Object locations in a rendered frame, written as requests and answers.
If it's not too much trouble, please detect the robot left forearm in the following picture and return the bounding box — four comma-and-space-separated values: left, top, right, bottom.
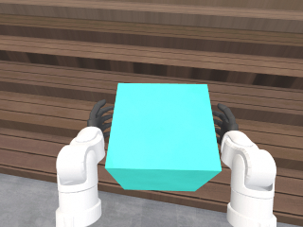
55, 127, 105, 227

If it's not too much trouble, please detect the robot right forearm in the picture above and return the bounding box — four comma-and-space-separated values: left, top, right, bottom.
221, 131, 276, 227

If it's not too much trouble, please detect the robot left hand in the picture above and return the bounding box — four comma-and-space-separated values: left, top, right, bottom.
86, 99, 115, 139

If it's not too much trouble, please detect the carton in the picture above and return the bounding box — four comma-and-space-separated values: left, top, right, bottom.
105, 83, 222, 192

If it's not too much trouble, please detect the robot right hand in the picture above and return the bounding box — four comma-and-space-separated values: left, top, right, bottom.
211, 103, 239, 146

